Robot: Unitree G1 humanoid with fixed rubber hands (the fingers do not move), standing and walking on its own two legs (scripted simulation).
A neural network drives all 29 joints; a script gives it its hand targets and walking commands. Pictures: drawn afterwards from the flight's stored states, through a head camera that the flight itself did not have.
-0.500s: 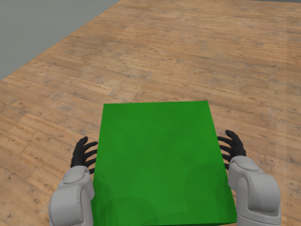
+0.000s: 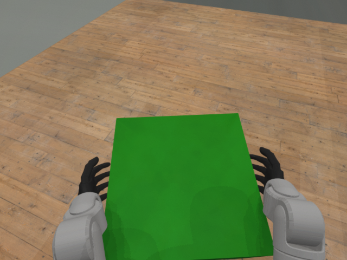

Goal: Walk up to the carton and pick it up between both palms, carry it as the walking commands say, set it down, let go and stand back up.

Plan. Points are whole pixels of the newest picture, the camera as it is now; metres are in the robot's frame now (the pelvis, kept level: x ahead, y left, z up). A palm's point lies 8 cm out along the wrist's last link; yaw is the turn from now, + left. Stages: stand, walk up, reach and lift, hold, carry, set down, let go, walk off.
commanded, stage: carry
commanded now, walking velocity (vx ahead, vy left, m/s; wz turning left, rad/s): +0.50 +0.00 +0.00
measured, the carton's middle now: (180, 190) +0.29 +0.00 +0.00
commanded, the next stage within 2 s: none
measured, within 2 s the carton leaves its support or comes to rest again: neither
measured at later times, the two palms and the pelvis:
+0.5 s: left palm (115, 82) +0.58 +0.17 +0.11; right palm (236, 76) +0.59 -0.18 +0.11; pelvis +0.34 -0.01 +0.00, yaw +2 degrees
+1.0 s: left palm (132, 38) +0.93 +0.16 +0.08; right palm (217, 35) +0.95 -0.19 +0.07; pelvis +0.69 -0.02 -0.01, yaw +2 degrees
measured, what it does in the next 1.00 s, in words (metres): walks ahead: right foot, then left foot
